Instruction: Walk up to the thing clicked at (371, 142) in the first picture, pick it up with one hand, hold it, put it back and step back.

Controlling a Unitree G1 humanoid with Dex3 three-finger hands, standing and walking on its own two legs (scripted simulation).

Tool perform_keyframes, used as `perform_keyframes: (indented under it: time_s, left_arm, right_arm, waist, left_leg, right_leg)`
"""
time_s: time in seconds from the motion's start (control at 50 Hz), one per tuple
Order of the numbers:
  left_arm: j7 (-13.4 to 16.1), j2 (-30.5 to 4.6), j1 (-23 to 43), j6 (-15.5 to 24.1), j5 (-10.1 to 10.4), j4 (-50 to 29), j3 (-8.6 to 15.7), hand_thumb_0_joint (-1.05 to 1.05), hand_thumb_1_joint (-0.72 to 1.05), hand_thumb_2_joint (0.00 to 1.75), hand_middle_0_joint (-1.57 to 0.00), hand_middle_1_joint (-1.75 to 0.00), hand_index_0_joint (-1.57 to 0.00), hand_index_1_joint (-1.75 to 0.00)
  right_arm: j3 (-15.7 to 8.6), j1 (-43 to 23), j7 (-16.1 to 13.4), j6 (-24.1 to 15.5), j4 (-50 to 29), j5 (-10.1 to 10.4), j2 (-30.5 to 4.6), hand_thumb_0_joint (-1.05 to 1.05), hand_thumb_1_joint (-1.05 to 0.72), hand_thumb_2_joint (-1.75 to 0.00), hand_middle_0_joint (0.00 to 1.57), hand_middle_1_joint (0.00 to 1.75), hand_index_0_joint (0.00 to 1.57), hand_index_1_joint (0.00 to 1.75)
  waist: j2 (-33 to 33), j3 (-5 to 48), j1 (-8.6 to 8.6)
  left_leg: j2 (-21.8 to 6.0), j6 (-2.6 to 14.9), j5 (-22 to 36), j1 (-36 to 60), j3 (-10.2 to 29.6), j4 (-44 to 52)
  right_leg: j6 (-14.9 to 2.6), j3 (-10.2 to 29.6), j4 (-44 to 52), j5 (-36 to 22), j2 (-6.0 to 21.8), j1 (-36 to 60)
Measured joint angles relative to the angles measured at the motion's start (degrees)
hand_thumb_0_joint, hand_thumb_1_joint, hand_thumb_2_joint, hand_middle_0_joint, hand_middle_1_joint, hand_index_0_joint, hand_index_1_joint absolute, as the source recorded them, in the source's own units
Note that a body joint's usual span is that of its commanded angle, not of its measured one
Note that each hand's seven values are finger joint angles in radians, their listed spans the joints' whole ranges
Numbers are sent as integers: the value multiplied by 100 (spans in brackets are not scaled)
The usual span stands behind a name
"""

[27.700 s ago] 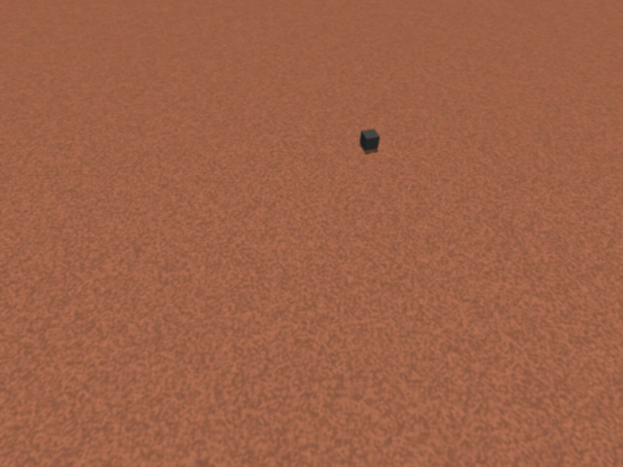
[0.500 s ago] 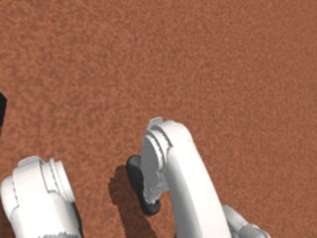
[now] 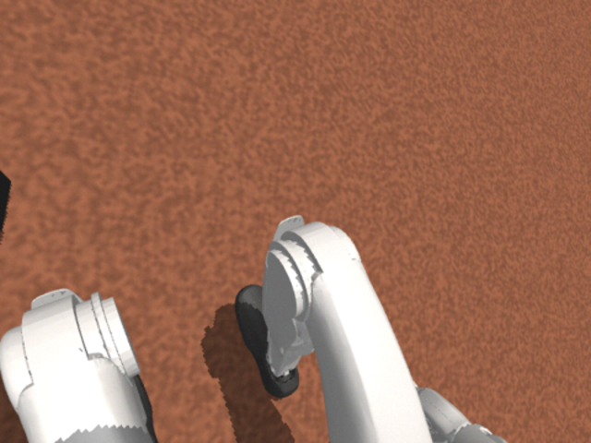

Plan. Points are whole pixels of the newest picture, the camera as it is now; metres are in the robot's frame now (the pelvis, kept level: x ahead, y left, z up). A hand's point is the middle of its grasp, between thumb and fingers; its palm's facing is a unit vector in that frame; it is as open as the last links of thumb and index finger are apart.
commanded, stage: withdraw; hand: left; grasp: from above
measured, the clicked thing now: out of the picture +0.46 +0.28 -0.26
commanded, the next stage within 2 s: home in 0.96 s
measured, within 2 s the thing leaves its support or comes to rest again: neither
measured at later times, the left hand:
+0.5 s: hand out of the picture +0.45 +0.33 -0.07, palm faces -0.33 -0.04 -0.94, open 12.4 cm
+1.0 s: hand out of the picture +0.42 +0.31 -0.11, palm faces -0.43 -0.05 -0.90, open 12.3 cm
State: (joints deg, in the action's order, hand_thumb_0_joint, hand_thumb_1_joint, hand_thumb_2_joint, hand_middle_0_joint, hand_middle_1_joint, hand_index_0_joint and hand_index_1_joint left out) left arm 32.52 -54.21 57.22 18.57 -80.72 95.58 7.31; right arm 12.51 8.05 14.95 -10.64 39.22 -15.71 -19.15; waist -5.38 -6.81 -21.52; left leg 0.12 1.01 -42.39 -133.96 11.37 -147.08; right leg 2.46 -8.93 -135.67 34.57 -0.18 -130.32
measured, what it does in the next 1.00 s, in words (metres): stands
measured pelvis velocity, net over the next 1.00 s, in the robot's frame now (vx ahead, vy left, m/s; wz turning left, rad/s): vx -0.01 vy -0.01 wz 0.12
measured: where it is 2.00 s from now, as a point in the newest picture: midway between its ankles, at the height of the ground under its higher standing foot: (210, 401)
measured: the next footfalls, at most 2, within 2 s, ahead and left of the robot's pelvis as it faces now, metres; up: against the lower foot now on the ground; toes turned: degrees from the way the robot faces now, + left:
none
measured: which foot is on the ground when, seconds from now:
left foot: down 0.00-1.00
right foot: down 0.00-1.00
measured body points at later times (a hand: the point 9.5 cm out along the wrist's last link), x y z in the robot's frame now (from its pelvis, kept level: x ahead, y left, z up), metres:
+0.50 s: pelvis +0.01 +0.00 +0.06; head +0.22 +0.06 +0.45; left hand +0.47 +0.33 -0.02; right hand +0.09 -0.27 -0.06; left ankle +0.06 +0.12 -0.27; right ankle +0.12 -0.12 -0.27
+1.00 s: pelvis -0.01 -0.01 +0.04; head +0.21 +0.08 +0.43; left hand +0.44 +0.31 -0.06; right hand +0.07 -0.29 -0.05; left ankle +0.06 +0.12 -0.27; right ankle +0.12 -0.12 -0.27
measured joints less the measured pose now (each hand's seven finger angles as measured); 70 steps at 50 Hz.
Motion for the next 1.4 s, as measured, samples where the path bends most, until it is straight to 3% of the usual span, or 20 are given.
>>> perform_keyframes:
  time_s: [0.1,0.22,0.24,0.36,0.42,0.5,0.56,0.62,0.68,0.74,0.84,0.94,1.0,1.06,1.14,1.26,1.34,1.4]
  left_arm:
    - [57,4,-24,45,-87,-49,-14,0,-10,71,-38,-72,-39,-71]
    - [228,197,-339,-105,-91,-609,248,0,-16,73,-36,-73,-38,-72]
    - [240,270,-408,-178,-37,-766,301,0,-17,73,-36,-73,-37,-73]
    - [126,999,-540,-920,598,-1495,-28,0,-23,77,-34,-75,-34,-75]
    - [-182,1302,-539,-1383,958,-1724,-240,0,-24,78,-34,-75,-34,-76]
    - [-884,1632,-397,-1785,1497,-1879,-582,0,-23,79,-35,-76,-34,-77]
    - [-1508,1743,-228,-1798,1763,-1824,-831,0,-24,80,-35,-76,-34,-77]
    - [-2103,1727,-118,-1578,1826,-1813,-962,0,-24,81,-36,-76,-34,-78]
    - [-2463,1723,-137,-1225,1811,-1896,-946,0,-24,81,-36,-77,-34,-79]
    - [-2479,1742,-283,-797,1646,-2019,-868,0,-23,80,-37,-76,-35,-78]
    - [-1843,1699,-360,-254,1026,-1805,-862,0,-21,79,-39,-74,-37,-77]
    - [-1019,1515,-49,-203,517,-1017,-732,0,-22,79,-37,-74,-36,-76]
    - [-668,1388,120,-348,366,-783,-575,0,-23,79,-37,-75,-36,-76]
    - [-474,1288,263,-558,378,-721,-421,0,-23,79,-36,-75,-35,-76]
    - [-528,1223,375,-867,590,-863,-324,0,-25,81,-33,-76,-33,-77]
    - [-1112,1432,-9,-1182,1121,-1731,-189,0,-23,88,-29,-76,-28,-77]
    - [-1708,1688,-555,-1336,1724,-2419,-127,0,-11,92,-27,-71,-25,-73]
    - [-2221,1930,-1219,-1500,2384,-3363,-341,0,3,93,-25,-65,-24,-67]
  right_arm:
    - [-13,14,-6,-10,-7,1,26,1,-90,-90,21,30,20,30]
    - [-230,179,68,-52,-2,36,64,1,-91,-90,21,30,20,30]
    - [-295,217,93,-49,15,64,75,1,-91,-90,21,30,20,30]
    - [-691,310,249,64,275,413,133,1,-91,-90,21,30,20,30]
    - [-904,249,240,224,315,644,155,1,-91,-90,21,30,20,30]
    - [-1097,148,121,471,305,897,140,1,-92,-90,21,30,20,30]
    - [-1141,83,-41,621,223,1019,105,1,-92,-90,20,30,20,30]
    - [-1123,35,-259,737,64,1077,52,1,-92,-90,20,30,20,30]
    - [-1102,64,-479,819,-50,1086,-18,1,-92,-90,20,30,20,30]
    - [-1088,151,-657,888,-41,1066,-79,1,-92,-90,20,30,20,30]
    - [-1080,240,-789,963,122,993,-89,1,-92,-90,20,30,20,30]
    - [-1020,153,-810,850,252,834,36,1,-92,-90,20,30,20,30]
    - [-990,124,-773,724,319,745,157,1,-92,-90,20,30,20,30]
    - [-965,137,-708,624,400,673,278,1,-92,-90,20,30,20,30]
    - [-928,216,-603,552,462,661,409,1,-91,-90,20,30,20,30]
    - [-1038,459,-496,646,354,848,485,1,-91,-89,21,30,20,30]
    - [-1137,588,-472,840,142,1031,404,1,-90,-89,21,30,20,30]
    - [-1234,658,-514,963,-50,1178,303,1,-90,-89,21,30,20,30]
  waist:
    - [-37,33,-3]
    - [50,272,76]
    - [88,350,109]
    - [471,1008,479]
    - [671,1244,656]
    - [842,1411,895]
    - [901,1431,976]
    - [899,1297,982]
    - [841,1169,978]
    - [735,1147,981]
    - [538,1201,933]
    - [439,1122,750]
    - [426,1044,643]
    - [466,1024,559]
    - [585,1088,519]
    - [890,1280,688]
    - [1044,1428,893]
    - [1096,1520,1097]
  left_leg:
    - [-13,14,9,-1,-8,-15]
    - [-15,-4,-34,-7,-56,34]
    - [-14,-9,-47,-9,-73,59]
    - [-21,-7,-107,33,-267,431]
    - [-35,9,-90,211,-440,761]
    - [-50,13,-4,581,-642,1256]
    - [-44,-2,101,852,-728,1577]
    - [-36,-24,222,1079,-740,1806]
    - [-12,-52,333,1176,-714,1925]
    - [15,-76,399,1131,-686,1917]
    - [55,-116,435,864,-656,1685]
    - [85,-75,465,516,-649,1372]
    - [100,-35,474,332,-665,1219]
    - [115,7,456,177,-694,1112]
    - [106,52,357,93,-719,1065]
    - [82,77,137,376,-733,1297]
    - [51,80,65,787,-752,1662]
    - [40,67,84,1155,-760,2024]
  right_leg:
    - [15,8,-3,-20,-16,0]
    - [-12,47,3,32,-5,-37]
    - [-19,61,12,50,0,-49]
    - [-65,214,232,182,40,-81]
    - [-73,358,441,220,56,33]
    - [-88,531,776,199,68,302]
    - [-117,604,1003,140,84,522]
    - [-160,608,1189,46,94,730]
    - [-200,581,1292,-40,116,835]
    - [-228,555,1277,-89,137,802]
    - [-229,538,1060,-110,164,563]
    - [-186,539,799,-132,178,275]
    - [-144,558,668,-131,185,126]
    - [-104,587,569,-94,196,-2]
    - [-61,610,535,-2,188,-77]
    - [-39,614,775,197,176,192]
    - [-27,623,1123,253,156,569]
    - [-43,622,1465,239,153,920]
